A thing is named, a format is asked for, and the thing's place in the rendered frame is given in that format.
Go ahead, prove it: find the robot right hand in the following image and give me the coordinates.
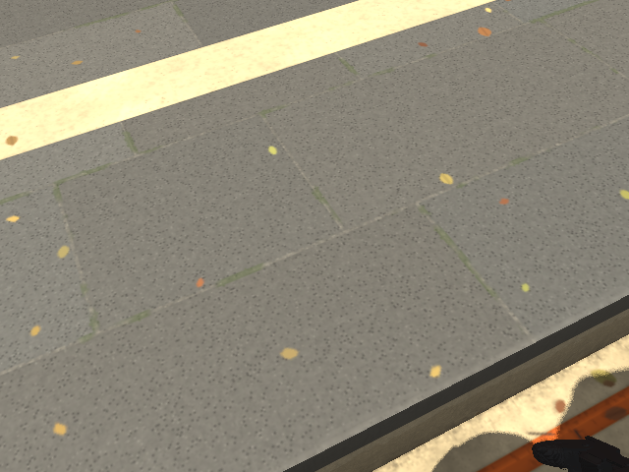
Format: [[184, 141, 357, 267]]
[[532, 436, 629, 472]]

